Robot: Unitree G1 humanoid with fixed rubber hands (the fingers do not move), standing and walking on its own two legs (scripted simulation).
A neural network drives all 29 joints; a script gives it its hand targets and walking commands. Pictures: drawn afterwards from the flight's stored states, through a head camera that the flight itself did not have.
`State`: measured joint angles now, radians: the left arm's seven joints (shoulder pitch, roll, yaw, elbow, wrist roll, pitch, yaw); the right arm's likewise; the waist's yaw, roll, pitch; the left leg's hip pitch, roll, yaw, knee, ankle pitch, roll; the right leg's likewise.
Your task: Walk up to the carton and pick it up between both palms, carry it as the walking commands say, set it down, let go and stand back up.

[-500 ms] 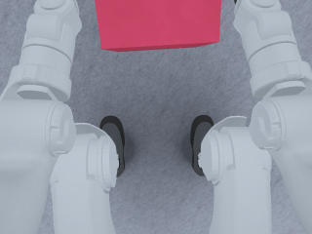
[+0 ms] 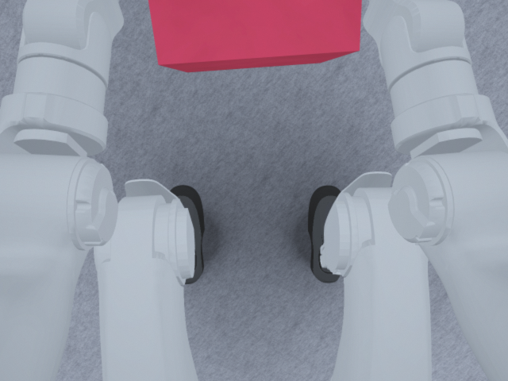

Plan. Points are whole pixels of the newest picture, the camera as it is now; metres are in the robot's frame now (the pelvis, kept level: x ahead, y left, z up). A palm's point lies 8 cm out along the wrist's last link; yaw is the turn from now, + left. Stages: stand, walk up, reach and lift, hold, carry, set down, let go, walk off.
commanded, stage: reach and lift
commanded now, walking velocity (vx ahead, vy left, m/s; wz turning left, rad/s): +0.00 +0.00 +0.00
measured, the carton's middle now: out of the picture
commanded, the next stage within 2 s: none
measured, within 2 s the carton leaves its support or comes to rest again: neither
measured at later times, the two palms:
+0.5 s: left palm out of the picture +0.55 +0.17 -0.08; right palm out of the picture +0.54 -0.13 -0.09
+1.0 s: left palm out of the picture +0.54 +0.17 -0.01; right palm out of the picture +0.53 -0.13 -0.02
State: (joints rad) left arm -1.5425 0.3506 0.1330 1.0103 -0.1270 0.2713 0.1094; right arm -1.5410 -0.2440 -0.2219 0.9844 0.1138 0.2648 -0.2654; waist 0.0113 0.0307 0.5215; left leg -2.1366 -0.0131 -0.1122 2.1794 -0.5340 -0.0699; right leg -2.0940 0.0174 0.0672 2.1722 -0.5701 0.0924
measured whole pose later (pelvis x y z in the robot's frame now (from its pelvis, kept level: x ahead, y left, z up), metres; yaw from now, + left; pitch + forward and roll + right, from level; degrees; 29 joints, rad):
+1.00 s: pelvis -0.02 +0.00 +0.07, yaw +1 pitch +21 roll -2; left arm -1.50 0.24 0.21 0.89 -0.02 0.41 0.28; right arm -1.39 -0.15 -0.33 0.73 0.04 0.42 -0.31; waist 0.01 0.02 0.52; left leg -1.84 -0.03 -0.11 1.95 -0.48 -0.08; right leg -1.80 0.02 0.07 1.95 -0.52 0.09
